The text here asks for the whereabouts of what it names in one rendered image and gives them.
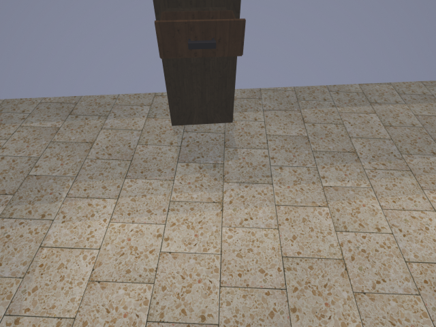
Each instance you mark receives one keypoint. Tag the drawer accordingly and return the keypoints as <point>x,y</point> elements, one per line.
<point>174,30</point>

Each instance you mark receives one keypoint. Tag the handle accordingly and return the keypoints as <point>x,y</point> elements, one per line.
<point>202,44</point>

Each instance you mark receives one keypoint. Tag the cabinet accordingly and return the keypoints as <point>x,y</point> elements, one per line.
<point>200,90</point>

